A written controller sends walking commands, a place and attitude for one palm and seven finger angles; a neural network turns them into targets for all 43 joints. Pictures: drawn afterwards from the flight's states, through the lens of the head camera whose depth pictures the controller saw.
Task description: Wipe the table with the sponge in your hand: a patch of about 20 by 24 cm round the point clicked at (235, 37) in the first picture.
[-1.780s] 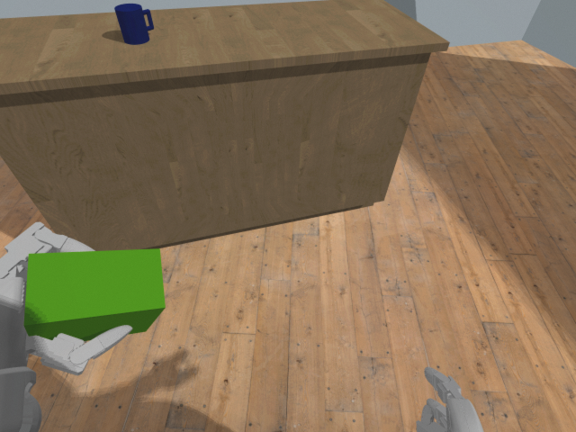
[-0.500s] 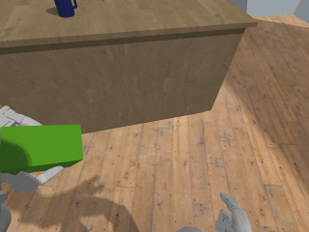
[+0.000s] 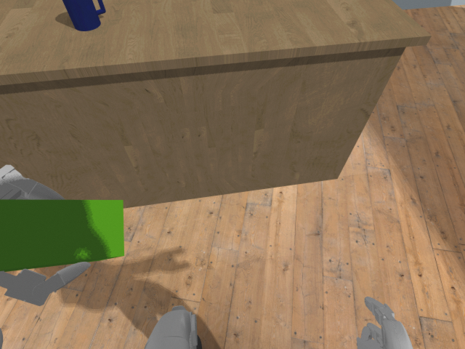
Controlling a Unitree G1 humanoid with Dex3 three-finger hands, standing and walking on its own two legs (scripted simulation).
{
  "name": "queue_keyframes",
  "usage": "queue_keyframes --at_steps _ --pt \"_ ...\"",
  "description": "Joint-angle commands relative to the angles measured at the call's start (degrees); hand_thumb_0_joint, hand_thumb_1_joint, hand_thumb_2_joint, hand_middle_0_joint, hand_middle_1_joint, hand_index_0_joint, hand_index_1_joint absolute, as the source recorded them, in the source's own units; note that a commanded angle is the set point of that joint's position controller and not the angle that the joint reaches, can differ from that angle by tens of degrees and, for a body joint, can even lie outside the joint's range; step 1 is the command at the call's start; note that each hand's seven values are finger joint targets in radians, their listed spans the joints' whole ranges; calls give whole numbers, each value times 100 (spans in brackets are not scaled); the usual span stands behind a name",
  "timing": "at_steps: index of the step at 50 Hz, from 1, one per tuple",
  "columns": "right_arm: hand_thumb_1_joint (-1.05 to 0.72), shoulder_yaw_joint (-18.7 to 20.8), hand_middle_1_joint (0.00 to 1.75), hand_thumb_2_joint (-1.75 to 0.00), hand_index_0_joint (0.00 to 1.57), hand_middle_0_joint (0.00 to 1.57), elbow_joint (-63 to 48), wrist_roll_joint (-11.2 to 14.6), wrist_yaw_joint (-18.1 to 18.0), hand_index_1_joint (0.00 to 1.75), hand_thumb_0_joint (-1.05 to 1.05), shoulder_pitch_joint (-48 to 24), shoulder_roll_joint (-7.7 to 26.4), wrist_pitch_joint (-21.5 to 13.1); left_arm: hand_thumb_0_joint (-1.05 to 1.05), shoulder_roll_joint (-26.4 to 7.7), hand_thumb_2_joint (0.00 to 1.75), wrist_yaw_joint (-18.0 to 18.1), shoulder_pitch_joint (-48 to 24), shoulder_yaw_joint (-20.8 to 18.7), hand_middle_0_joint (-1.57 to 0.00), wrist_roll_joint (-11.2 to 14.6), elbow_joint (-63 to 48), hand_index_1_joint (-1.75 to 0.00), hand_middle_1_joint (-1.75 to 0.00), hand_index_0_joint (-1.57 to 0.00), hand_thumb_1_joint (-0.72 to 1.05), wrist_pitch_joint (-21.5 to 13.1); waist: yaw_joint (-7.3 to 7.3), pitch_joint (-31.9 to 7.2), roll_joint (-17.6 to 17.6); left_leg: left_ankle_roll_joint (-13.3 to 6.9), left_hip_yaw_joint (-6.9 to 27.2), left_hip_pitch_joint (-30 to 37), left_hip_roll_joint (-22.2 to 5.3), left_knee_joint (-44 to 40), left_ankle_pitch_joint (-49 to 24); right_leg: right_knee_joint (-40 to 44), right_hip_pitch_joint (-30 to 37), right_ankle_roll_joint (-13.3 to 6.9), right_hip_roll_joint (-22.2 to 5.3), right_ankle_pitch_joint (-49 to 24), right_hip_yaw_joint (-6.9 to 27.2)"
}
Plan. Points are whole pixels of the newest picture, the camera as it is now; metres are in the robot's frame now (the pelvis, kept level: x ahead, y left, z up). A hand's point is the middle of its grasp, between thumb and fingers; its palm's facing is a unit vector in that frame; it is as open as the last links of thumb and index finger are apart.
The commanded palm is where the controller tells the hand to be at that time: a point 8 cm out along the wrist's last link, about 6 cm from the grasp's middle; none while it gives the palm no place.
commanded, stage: walk to a spot facing it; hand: left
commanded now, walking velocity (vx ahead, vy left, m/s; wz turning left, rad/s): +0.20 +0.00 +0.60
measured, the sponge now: (76, 235) +0.23 +0.20 +0.16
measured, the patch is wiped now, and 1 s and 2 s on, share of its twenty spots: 0.00 0.00 0.00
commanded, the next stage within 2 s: turn to face it in 0.04 s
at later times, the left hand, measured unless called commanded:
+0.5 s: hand (44, 175) +0.29 +0.24 +0.19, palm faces +0.51 -0.75 -0.43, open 10.3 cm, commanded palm +0.25 +0.27 +0.18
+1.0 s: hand (137, 154) +0.34 +0.15 +0.17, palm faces +0.23 -0.85 -0.48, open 10.3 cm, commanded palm +0.29 +0.19 +0.18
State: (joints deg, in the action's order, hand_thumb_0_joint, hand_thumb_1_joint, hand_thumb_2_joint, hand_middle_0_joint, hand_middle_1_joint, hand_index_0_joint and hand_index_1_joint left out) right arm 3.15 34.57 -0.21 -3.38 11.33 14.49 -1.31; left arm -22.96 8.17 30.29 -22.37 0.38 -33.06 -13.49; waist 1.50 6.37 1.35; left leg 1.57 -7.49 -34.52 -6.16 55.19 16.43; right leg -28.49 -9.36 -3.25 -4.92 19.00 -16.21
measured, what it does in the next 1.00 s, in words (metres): walks ahead: left foot, then right foot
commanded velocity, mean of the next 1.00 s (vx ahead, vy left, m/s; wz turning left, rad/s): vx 0.04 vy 0.01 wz -0.26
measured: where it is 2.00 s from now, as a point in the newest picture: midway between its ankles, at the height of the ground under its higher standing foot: outside the picture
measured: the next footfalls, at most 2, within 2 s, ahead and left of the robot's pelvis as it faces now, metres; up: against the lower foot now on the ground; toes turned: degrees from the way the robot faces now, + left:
left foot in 0.16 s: +0.18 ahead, +0.13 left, +0.00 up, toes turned +13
right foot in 0.56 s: +0.16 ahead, -0.13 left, +0.00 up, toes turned -6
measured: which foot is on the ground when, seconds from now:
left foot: up 0.00-0.14, down 0.16-0.56, up 0.58-0.94, down 0.96-1.00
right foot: down 0.00-0.16, up 0.18-0.54, down 0.56-1.00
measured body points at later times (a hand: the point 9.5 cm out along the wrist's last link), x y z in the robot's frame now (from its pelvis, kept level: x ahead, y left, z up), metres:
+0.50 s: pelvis +0.10 -0.02 -0.01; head +0.12 -0.02 +0.44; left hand +0.26 +0.28 +0.22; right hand +0.30 -0.18 -0.09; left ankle +0.15 +0.12 -0.74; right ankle +0.12 -0.14 -0.72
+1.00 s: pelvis +0.09 -0.06 -0.01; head +0.11 -0.05 +0.44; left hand +0.32 +0.19 +0.20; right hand +0.18 -0.35 -0.09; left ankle +0.10 +0.06 -0.74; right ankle +0.12 -0.13 -0.74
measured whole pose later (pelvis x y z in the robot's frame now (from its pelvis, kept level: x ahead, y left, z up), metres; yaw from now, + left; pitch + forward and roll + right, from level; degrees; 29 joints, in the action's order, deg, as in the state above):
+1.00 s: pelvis +0.09 -0.06 -0.01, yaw -9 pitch +1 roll +0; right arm 2.7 33.2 1.1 -3.2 13.2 14.4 -0.9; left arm -24.9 8.4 30.7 -24.5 1.9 -30.6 -13.7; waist 2.7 1.1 2.0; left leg 0.5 -4.0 -14.0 -1.4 29.9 16.6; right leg -30.0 -19.0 -4.5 5.5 11.9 1.1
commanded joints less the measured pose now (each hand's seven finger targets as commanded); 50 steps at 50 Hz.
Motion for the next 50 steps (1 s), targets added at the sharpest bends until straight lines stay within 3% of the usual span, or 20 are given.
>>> queue_keyframes --at_steps 1,4,6,7,8,9,10,16,23,26,27,28,29,31,33,36,42,46,47,50 --pt "-90 49 30 -90 20 20 -1044 21 5 30 0 -326 118 -292 0 -765 130 304 70 -802 -120 117 -841 -160 -160 -120 10 -196 -315 -1051 807 -72 -423 190 71 -1257 33 498 1131 -306 -1659 -4050 818" --pt "-90 42 30 -90 20 20 -1096 19 -28 30 0 -219 91 -306 0 -802 130 384 -227 -738 -120 95 -1065 -160 -160 -120 10 -181 -230 -1314 800 -137 -847 1116 491 -1987 -191 -398 930 -153 -1548 -4660 453" --pt "-90 79 30 -90 20 20 -1108 19 -118 30 0 -114 143 -320 0 -758 130 403 -437 -526 -120 118 -1201 -160 -160 -120 10 -181 94 -1732 152 -275 -760 2784 673 -2782 -916 -2184 90 238 -1276 -4281 140" --pt "-90 63 30 -90 20 20 -1136 -6 -122 30 0 -199 182 -364 0 -780 130 404 -677 -517 -120 126 -1582 -160 -160 -120 10 -314 73 -2100 -808 -777 673 3812 -168 -2989 -2050 -3597 -798 481 -645 -1737 226" --pt "-90 3 30 -90 20 20 -1185 12 -77 30 0 -216 289 -425 0 -910 130 406 -683 -643 -120 173 -1670 -160 -160 -120 10 -395 -117 -2188 -2015 -1739 3237 4467 -1923 -2989 -4677 -4726 -2278 638 149 1892 861" --pt "-90 -77 30 -90 20 20 -1141 31 23 30 0 -163 255 -457 0 -1248 130 390 -945 -731 -120 50 -1578 -160 -160 -120 10 -382 -44 -1953 -1319 -1907 3513 4171 -2107 -3103 -4561 -5207 -2562 465 175 1981 1588" --pt "-90 -39 30 -90 20 20 -988 45 83 30 0 -257 401 -448 0 -1123 130 270 -1186 -617 -120 55 -1156 -160 -160 -120 10 -318 -37 -1535 -741 -1650 2844 3436 -1898 -3327 -3705 -5098 -2578 450 -17 1500 1720" --pt "-90 -41 30 -90 20 20 -921 11 171 30 0 -433 297 -645 0 -961 130 137 -624 -794 -120 167 -1941 -160 -160 -120 10 -375 -260 -1318 -1739 -876 582 1553 -1064 -3878 -763 -3120 -1320 526 -18 139 1250" --pt "-90 -43 30 -90 20 20 -827 62 80 30 0 -208 369 -806 0 -335 130 105 -1101 -268 -120 164 -244 -160 -160 -120 10 -163 -170 -1084 -1170 -650 424 1888 -1429 -3511 -439 -1277 -961 697 367 339 877" --pt "-90 -51 30 -90 20 20 -850 96 45 30 0 -212 341 -807 0 -337 130 67 -1598 -36 -120 80 -19 -160 -160 -120 10 -74 -210 -1092 -798 -354 57 2022 -1115 -2505 -374 -13 -595 657 428 -416 892" --pt "-90 -69 30 -90 20 20 -856 99 51 30 0 -208 255 -805 0 -437 130 59 -1806 10 -120 43 -115 -160 -160 -120 10 -91 -156 -1100 -116 -183 -97 2108 -780 -1712 -220 570 -644 487 25 -1359 1480" --pt "-90 -123 30 -90 20 20 -917 72 44 30 0 -234 118 -777 0 -699 130 87 -1909 -63 -120 -2 -189 -160 -160 -120 10 -90 -88 -1169 1155 38 -143 1254 -151 -767 728 679 -244 10 -905 -3312 3021" --pt "-90 -195 30 -90 20 20 -962 35 21 30 0 -527 105 -806 0 -882 130 116 -1975 -201 -120 26 -259 -160 -160 -120 10 -49 -220 -1153 1510 138 177 567 294 150 1903 704 -10 -403 -1465 -4786 3679" --pt "-90 -94 30 -90 20 20 -941 74 45 30 0 -639 215 -760 0 -992 130 133 -1932 -362 -120 88 -630 -160 -160 -120 10 -41 -244 -1389 1300 201 723 354 247 1236 1428 620 89 -335 -1418 -4626 3769" --pt "-90 -206 30 -90 20 20 -922 52 34 30 0 -616 64 -640 0 -1043 130 197 -1089 -606 -120 141 -1044 -160 -160 -120 10 -202 -234 -1571 479 240 728 84 265 1276 1142 276 798 -571 -1170 -5096 3117" --pt "-90 -164 30 -90 20 20 -956 35 65 30 0 -663 77 -478 0 -1232 130 251 -405 -988 -120 195 -1339 -160 -160 -120 10 -356 -193 -1857 128 236 621 337 304 426 888 249 1066 -512 -975 -4937 2715" --pt "-90 -46 30 -90 20 20 -1155 65 112 30 0 -441 220 -357 0 -998 130 210 481 -1152 -120 275 -832 -160 -160 -120 10 -393 -236 -1962 300 136 504 876 366 -1408 734 353 1059 -619 -894 -4387 3108" --pt "-90 12 30 -90 20 20 -1114 135 72 30 0 -253 368 -268 0 -814 130 166 311 -887 -120 256 -492 -160 -160 -120 10 -272 -87 -1954 264 29 545 1860 237 -2773 -164 223 566 -226 -593 -3580 2992" --pt "-90 25 30 -90 20 20 -1099 135 37 30 0 -231 401 -255 0 -824 130 171 183 -806 -120 238 -620 -160 -160 -120 10 -273 -63 -1942 58 -39 532 2266 127 -3128 -694 144 378 -56 -413 -3266 2866" --pt "-90 57 30 -90 20 20 -1131 144 -16 30 0 -336 590 -270 0 -800 130 156 -135 -544 -120 130 -833 -160 -160 -120 10 -258 -211 -1526 -936 -638 1414 2532 -825 -3436 -749 -153 -688 299 442 39 2402"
